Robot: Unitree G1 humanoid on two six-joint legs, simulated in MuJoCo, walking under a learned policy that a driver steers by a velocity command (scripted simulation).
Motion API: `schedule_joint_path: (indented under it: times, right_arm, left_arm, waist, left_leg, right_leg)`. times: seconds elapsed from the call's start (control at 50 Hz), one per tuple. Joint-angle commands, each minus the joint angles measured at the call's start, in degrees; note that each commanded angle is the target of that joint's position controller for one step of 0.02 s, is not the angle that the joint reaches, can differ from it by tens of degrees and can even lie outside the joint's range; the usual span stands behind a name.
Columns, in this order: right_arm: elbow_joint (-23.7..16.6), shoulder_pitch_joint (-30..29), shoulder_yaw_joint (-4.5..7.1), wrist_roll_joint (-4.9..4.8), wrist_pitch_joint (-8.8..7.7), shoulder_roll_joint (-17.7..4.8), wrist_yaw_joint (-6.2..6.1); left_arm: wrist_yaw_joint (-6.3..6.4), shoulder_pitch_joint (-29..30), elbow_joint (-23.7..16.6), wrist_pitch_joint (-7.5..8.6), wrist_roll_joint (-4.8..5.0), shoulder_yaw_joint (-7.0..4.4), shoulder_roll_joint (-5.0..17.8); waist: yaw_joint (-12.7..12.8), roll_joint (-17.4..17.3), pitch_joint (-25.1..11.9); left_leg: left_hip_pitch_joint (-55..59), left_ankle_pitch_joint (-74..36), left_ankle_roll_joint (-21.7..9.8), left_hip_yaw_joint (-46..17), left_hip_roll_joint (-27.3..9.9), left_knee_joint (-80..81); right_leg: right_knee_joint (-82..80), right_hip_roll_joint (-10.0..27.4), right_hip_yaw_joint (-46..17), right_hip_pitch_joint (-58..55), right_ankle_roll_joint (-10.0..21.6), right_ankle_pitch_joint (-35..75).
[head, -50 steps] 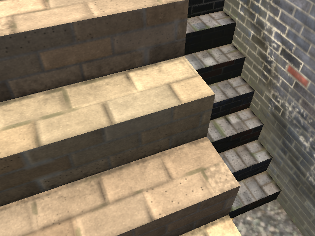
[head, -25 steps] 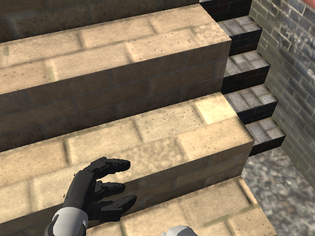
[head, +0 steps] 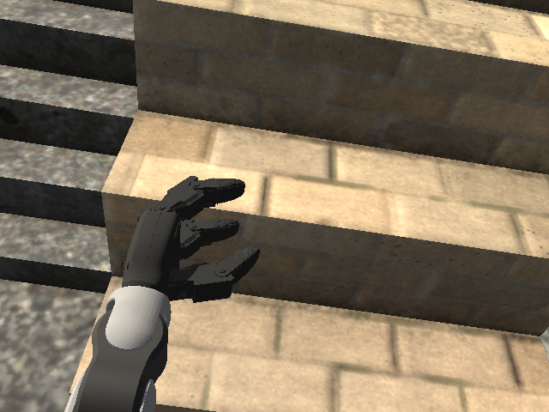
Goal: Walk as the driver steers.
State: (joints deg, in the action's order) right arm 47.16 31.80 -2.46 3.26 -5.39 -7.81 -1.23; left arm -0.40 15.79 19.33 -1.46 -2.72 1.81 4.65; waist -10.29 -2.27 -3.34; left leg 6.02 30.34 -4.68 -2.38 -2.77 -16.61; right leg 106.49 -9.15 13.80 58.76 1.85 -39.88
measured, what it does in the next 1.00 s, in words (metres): goes down, backwards, turning right: right foot, then left foot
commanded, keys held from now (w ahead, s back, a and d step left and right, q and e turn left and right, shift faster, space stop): w+e+shift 0.58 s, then w+shift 0.26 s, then w+q+shift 0.16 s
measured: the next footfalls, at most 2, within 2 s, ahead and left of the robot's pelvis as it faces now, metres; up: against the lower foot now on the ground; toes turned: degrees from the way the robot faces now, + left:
right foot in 0.08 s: -0.07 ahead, -0.04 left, +0.02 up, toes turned -10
left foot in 0.20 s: -0.08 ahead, +0.18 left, +0.00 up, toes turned -10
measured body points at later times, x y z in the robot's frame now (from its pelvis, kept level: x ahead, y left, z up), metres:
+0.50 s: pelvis -0.32 +0.15 -0.13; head -0.34 +0.16 +0.32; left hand -0.24 +0.44 -0.25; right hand +0.01 -0.03 -0.02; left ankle -0.16 +0.21 -0.77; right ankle -0.37 +0.15 -0.83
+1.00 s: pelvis -0.69 +0.21 -0.59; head -0.65 +0.16 -0.14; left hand -0.42 +0.33 -0.67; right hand -0.62 -0.08 -0.71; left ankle -0.51 +0.27 -1.17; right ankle -0.80 +0.12 -1.24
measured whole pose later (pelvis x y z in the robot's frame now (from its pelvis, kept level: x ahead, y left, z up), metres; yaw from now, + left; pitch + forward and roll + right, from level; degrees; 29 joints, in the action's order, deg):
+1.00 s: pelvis -0.69 +0.21 -0.59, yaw -28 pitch +1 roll +6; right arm 39.8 4.0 2.4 2.6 -0.3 -10.8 -5.4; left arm 0.3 -7.9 30.2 -2.6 1.4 -0.5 11.0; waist 3.2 2.2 6.0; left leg -51.9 46.0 -0.8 11.1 -6.2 -79.9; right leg 70.8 3.5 -8.5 28.8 5.1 -14.4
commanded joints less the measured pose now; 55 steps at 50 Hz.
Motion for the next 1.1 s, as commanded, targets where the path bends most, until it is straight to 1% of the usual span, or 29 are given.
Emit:
schedule_joint_path:
  times: [0.02,0.06,0.08,0.1,0.12,0.16,0.2,0.26,0.3,0.34,0.44,0.5,0.58,0.64,0.68,0.72,0.74,0.76,0.78,0.8,0.82,0.84,0.86,0.88,0.96,1.02,1.06,1.08,1.1]
  right_arm:
    - [-2.42,2.19,5.73,-1.03,-2.40,-16.53,-5.18]
    - [-13.05,-24.70,10.10,-4.15,-1.77,-25.77,-4.47]
    - [-16.64,-34.72,9.02,-3.96,-0.23,-19.95,-2.76]
    - [-17.82,-41.55,4.16,-2.80,1.50,-4.83,-2.39]
    - [-26.50,-31.44,3.02,-1.78,2.37,-4.78,-0.40]
    - [-20.27,-14.73,3.31,-2.77,6.47,-6.03,-0.26]
    - [-13.56,6.14,3.65,-1.74,9.01,-6.06,-1.72]
    - [-15.95,-20.86,2.40,3.85,4.93,-7.07,0.55]
    - [-32.03,-47.21,2.06,4.52,3.65,-7.09,-1.42]
    - [-33.79,-57.03,1.73,1.54,0.33,-8.05,-2.78]
    - [-26.74,-51.66,3.34,4.75,-3.30,-8.22,0.13]
    - [-23.16,-41.16,3.84,-0.78,1.64,-1.25,0.48]
    - [-33.47,-68.09,-2.43,-4.82,1.37,9.68,5.89]
    - [-27.71,-50.41,2.05,-3.05,7.86,-1.43,4.34]
    - [-35.56,-70.63,-0.19,1.54,5.03,2.03,4.47]
    - [-38.78,-84.11,-1.84,3.75,4.21,7.18,3.38]
    - [-36.24,-79.88,-2.38,2.79,3.66,8.94,4.46]
    - [-36.08,-71.10,-1.97,0.64,4.20,8.88,5.86]
    - [-33.78,-40.02,-0.65,-1.29,7.27,1.73,4.64]
    - [-27.00,-26.94,4.23,-2.48,8.28,-8.33,0.01]
    - [-22.18,-30.42,6.80,-2.29,7.60,-8.78,-2.09]
    - [-16.94,-41.59,7.28,-6.57,6.19,-4.52,0.92]
    - [-18.95,-50.50,4.27,-2.30,4.97,-0.21,1.79]
    - [-22.02,-58.09,4.10,-2.93,4.21,-0.74,0.62]
    - [-20.81,-56.00,2.21,-0.67,0.62,-1.42,-4.99]
    - [-18.83,-44.08,3.58,0.33,4.66,-2.17,-5.53]
    - [-17.27,-35.23,3.34,-1.25,9.00,3.92,-5.70]
    - [-21.97,-33.53,3.58,-4.41,9.92,6.28,-5.65]
    - [-22.83,-32.91,3.13,-2.30,9.31,7.08,-6.76]
  left_arm:
    - [0.46,-2.68,1.90,-0.86,-2.68,-3.34,7.56]
    - [1.68,-33.27,11.82,0.14,0.23,-7.40,16.12]
    - [1.93,-33.83,16.84,1.02,5.25,-5.96,10.52]
    - [1.89,-21.75,22.89,1.72,8.64,-5.35,6.65]
    - [2.90,-5.85,13.89,4.45,4.69,-4.35,7.69]
    - [6.25,23.85,-0.99,4.34,4.69,-3.67,1.64]
    - [8.10,22.12,-2.30,6.28,-0.51,-2.76,4.43]
    - [8.50,-15.81,7.61,1.24,-0.22,-4.98,3.76]
    - [7.50,-29.04,13.03,-3.37,0.84,-9.44,14.91]
    - [4.03,-45.28,16.51,-4.67,0.37,-8.61,15.89]
    - [-1.40,-51.85,20.67,-0.74,3.45,-9.06,15.20]
    - [-3.32,-38.92,22.35,1.04,-1.75,-6.43,5.89]
    - [-2.34,-48.60,22.63,2.76,-3.07,-2.21,5.11]
    - [-1.29,-51.40,13.32,3.51,3.97,-1.31,12.94]
    - [2.93,-67.99,21.87,2.97,-1.17,-3.59,13.45]
    - [5.54,-74.51,26.43,0.33,-4.67,-4.60,8.80]
    - [7.25,-69.41,23.08,0.79,-3.17,-5.05,10.26]
    - [8.39,-52.69,18.55,1.69,-1.21,-5.55,12.23]
    - [8.76,-14.13,5.63,5.29,0.56,-9.51,26.17]
    - [7.33,-6.14,4.30,7.61,1.83,-11.15,27.33]
    - [5.96,-16.53,8.10,7.79,3.27,-10.61,21.20]
    - [3.55,-20.45,13.68,5.76,4.44,-8.71,11.93]
    - [3.04,-24.08,7.79,5.01,1.86,-6.81,7.24]
    - [2.54,-31.27,6.67,3.36,1.91,-6.17,9.14]
    - [-0.02,-44.61,11.47,-2.76,4.30,-3.62,9.28]
    - [1.31,-46.80,14.80,-2.60,5.11,-2.28,11.30]
    - [-1.01,-39.47,17.02,-1.21,-1.57,-0.56,7.35]
    - [-2.51,-31.90,12.33,0.51,-2.97,-0.98,9.93]
    - [-2.87,-23.24,9.87,0.52,-3.06,-2.48,11.71]
  waist:
    - [11.68,-5.62,-5.39]
    - [34.02,15.82,-13.54]
    - [34.37,12.29,-6.58]
    - [27.77,27.45,4.44]
    - [7.69,29.92,-0.91]
    - [-4.82,-4.08,2.63]
    - [-14.96,-13.09,3.75]
    - [8.44,-48.49,-10.04]
    - [18.96,-18.19,-14.39]
    - [30.01,-3.03,-12.32]
    - [29.77,-1.98,-1.01]
    - [17.35,12.46,-2.95]
    - [25.28,8.97,6.65]
    - [17.59,26.70,2.63]
    - [29.21,50.32,18.31]
    - [34.95,36.35,4.82]
    - [31.92,28.62,-2.33]
    - [20.98,23.53,-7.15]
    - [-1.97,30.66,-15.12]
    - [-5.47,24.97,-20.43]
    - [0.54,9.27,-21.18]
    - [5.82,-18.26,-18.43]
    - [15.83,-12.08,-15.37]
    - [19.42,-12.05,-17.80]
    - [28.16,0.86,-6.11]
    - [23.36,5.59,-2.51]
    - [15.08,16.89,-5.71]
    - [6.84,20.11,3.07]
    - [2.28,12.17,6.57]
  left_leg:
    - [-2.21,-139.61,8.19,-3.26,-13.33,-13.74]
    - [-18.00,-122.01,12.80,-1.43,-5.49,-60.09]
    - [-35.08,-48.56,8.65,2.25,7.23,-91.11]
    - [-52.01,15.01,7.73,3.65,11.87,-117.01]
    - [-61.84,6.14,11.67,-19.15,7.51,-104.11]
    - [-30.93,12.04,6.40,-26.44,-5.40,-94.21]
    - [-7.03,-8.56,-0.35,-13.16,-8.48,-54.45]
    - [-31.07,-40.05,-3.27,-5.65,-2.01,-25.15]
    - [-45.70,-5.15,3.18,-9.12,-8.33,-23.63]
    - [-36.33,1.01,3.13,-12.32,-10.61,-32.26]
    - [-30.36,-7.32,14.30,10.30,-2.83,-27.72]
    - [-48.38,7.50,8.53,10.08,4.28,-77.67]
    - [-61.66,10.60,11.66,12.55,6.45,-101.76]
    - [-60.02,8.92,9.76,12.39,9.15,-97.13]
    - [-91.54,17.76,8.91,16.63,8.79,-94.06]
    - [-100.10,16.66,7.73,18.70,9.48,-91.75]
    - [-92.37,9.74,7.74,16.57,9.17,-89.34]
    - [-77.24,2.11,6.41,12.84,7.29,-83.46]
    - [-46.94,2.92,3.25,1.40,1.24,-61.67]
    - [-30.34,11.03,-0.02,-0.08,-0.90,-37.29]
    - [-19.95,7.18,-3.46,4.80,1.61,-26.44]
    - [-8.90,-1.85,-5.90,-0.23,1.79,-27.69]
    - [-8.23,-21.00,-7.01,-12.82,-5.26,-31.50]
    - [-17.41,-14.69,-10.71,-25.95,-12.54,-25.61]
    - [-56.24,-5.76,-0.19,-11.91,-14.44,-39.94]
    - [-58.95,-4.23,1.81,11.90,-0.92,-58.14]
    - [-59.48,4.44,2.44,12.29,9.69,-107.12]
    - [-69.79,-0.75,5.90,3.98,7.89,-119.13]
    - [-75.85,-14.22,5.68,-5.48,8.63,-122.83]
  right_leg:
    - [-27.58,-3.09,2.82,-18.82,6.24,0.20]
    - [-59.73,2.69,-3.59,-47.44,12.42,26.82]
    - [-86.68,12.28,-8.61,-51.51,18.10,45.21]
    - [-81.07,13.52,-10.26,-44.05,18.49,52.72]
    - [-56.45,18.80,-41.29,-41.14,18.00,53.55]
    - [-64.04,29.02,-47.96,14.78,17.02,29.39]
    - [-54.21,25.06,-36.45,30.93,11.83,24.33]
    - [20.74,-7.35,0.63,-4.94,-4.52,1.80]
    - [34.38,-5.36,-14.56,-16.74,-9.69,22.07]
    - [16.85,2.85,-12.79,-14.86,-8.44,31.38]
    - [-59.33,9.80,-0.19,-34.01,3.02,24.43]
    - [-80.95,20.15,-11.08,-53.35,9.44,53.30]
    - [-85.66,17.74,-10.19,-43.96,8.83,56.32]
    - [-82.89,17.88,-17.05,-56.63,0.16,83.45]
    - [-74.19,15.26,-22.40,-67.28,0.43,98.45]
    - [-67.86,17.55,-24.77,-88.33,3.43,101.85]
    - [-70.18,19.29,-30.37,-83.90,4.47,95.57]
    - [-74.91,21.94,-33.13,-74.45,4.63,93.10]
    - [-72.61,27.31,-41.62,-59.91,4.97,101.11]
    - [-61.81,23.87,-38.65,-58.55,5.26,124.07]
    - [-38.99,14.99,-32.90,-50.65,4.39,103.48]
    - [-3.49,-3.18,-22.02,-20.75,-0.21,23.94]
    - [2.41,-1.11,-27.19,-6.00,-2.41,21.69]
    - [-0.47,1.70,-28.65,-12.37,-2.91,20.31]
    - [-34.52,16.02,-24.83,-35.10,5.21,25.46]
    - [-75.53,14.89,-0.54,-50.87,5.21,40.94]
    - [-71.15,11.51,2.37,-43.20,7.12,48.99]
    - [-76.19,23.89,-22.21,-30.46,10.37,46.54]
    - [-75.64,25.97,-19.95,-27.13,5.89,32.54]
Over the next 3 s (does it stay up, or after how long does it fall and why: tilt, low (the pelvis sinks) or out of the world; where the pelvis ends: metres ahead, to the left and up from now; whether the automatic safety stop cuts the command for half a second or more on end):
stays up -0.73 -0.03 -0.64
